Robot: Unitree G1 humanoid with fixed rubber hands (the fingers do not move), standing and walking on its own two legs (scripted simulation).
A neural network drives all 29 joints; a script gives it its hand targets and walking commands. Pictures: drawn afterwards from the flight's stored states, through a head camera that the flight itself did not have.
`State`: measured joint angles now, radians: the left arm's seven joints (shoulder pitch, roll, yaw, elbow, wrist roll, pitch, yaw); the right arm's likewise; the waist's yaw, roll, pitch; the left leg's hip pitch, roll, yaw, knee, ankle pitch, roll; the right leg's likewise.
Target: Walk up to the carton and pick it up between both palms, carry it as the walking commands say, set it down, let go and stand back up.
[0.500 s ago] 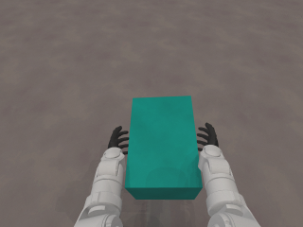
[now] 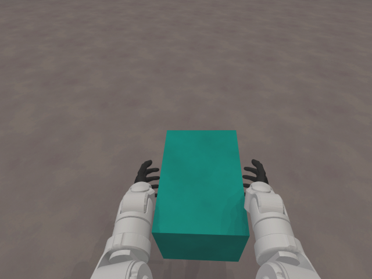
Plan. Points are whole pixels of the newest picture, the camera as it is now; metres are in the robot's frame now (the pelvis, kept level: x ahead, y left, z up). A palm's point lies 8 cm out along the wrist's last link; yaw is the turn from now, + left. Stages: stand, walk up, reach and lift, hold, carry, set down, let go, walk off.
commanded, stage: reach and lift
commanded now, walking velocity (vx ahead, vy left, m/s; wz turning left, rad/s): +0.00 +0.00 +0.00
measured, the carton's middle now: (200, 192) +0.38 -0.01 -0.05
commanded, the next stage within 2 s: hold in 1.44 s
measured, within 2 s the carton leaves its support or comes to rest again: neither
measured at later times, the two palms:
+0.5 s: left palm (135, 183) +0.30 +0.14 +0.09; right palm (264, 191) +0.29 -0.14 +0.08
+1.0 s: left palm (135, 191) +0.30 +0.14 +0.07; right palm (264, 189) +0.29 -0.14 +0.08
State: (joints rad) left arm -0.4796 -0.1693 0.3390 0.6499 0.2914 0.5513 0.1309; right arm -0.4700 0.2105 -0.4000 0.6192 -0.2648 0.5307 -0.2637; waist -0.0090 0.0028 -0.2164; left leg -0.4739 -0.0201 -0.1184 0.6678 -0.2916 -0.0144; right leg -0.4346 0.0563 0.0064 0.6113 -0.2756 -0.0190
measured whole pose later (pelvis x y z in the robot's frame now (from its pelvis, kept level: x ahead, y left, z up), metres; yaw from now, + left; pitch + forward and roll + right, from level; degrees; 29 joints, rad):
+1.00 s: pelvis -0.01 +0.00 +0.01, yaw +0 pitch -3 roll -1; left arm -0.48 -0.18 0.37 0.58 0.34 0.72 0.09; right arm -0.49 0.22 -0.41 0.59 -0.27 0.69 -0.25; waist -0.01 -0.02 -0.16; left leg -0.28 -0.01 -0.12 0.57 -0.24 -0.02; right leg -0.23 0.06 0.01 0.50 -0.22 -0.02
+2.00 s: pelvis -0.01 +0.00 +0.01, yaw +0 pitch -3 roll -1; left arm -0.39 -0.19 0.36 0.46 0.34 0.76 0.07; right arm -0.48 0.22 -0.39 0.56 -0.29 0.69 -0.17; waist -0.01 -0.02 -0.16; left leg -0.23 -0.01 -0.12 0.52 -0.23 -0.02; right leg -0.19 0.06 0.01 0.46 -0.21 -0.02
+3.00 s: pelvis +0.03 -0.08 +0.01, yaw -3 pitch +5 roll -3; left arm -0.36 -0.18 0.11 -0.28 0.16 1.32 0.24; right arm -0.42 0.21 -0.13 -0.21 -0.22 1.25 -0.23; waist -0.01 0.02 -0.08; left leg -0.39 0.17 0.05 0.64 -0.33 -0.06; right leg -0.42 0.05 0.00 0.69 -0.42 -0.05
